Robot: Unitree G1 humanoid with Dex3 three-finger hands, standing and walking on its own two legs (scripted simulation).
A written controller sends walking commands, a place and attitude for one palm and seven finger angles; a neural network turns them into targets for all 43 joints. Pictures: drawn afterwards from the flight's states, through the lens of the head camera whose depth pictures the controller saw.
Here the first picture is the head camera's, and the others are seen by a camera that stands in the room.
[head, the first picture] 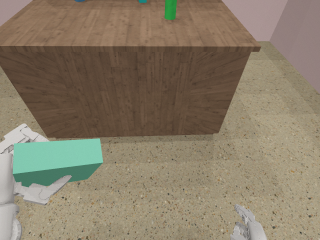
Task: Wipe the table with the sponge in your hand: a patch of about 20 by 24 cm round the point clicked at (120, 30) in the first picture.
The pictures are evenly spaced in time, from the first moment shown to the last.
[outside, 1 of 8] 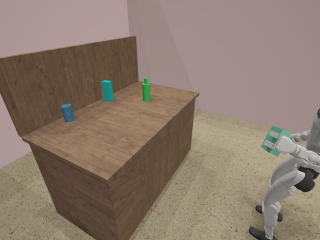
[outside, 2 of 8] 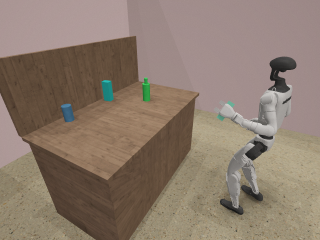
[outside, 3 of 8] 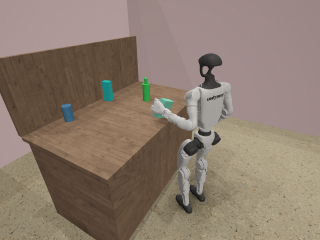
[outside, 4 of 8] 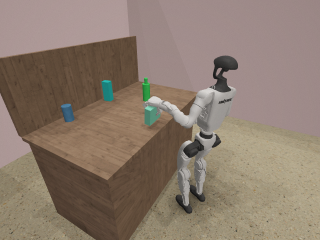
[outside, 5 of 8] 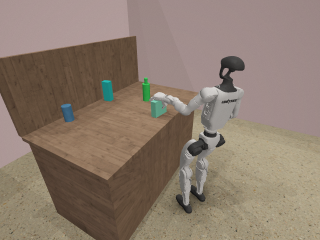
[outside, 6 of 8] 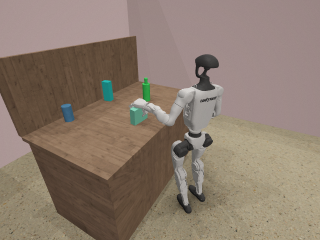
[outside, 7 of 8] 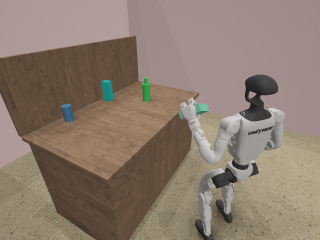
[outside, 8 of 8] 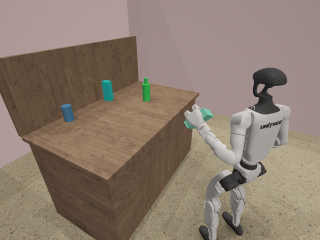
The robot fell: no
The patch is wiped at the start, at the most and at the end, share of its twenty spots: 0.00 0.85 0.85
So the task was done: no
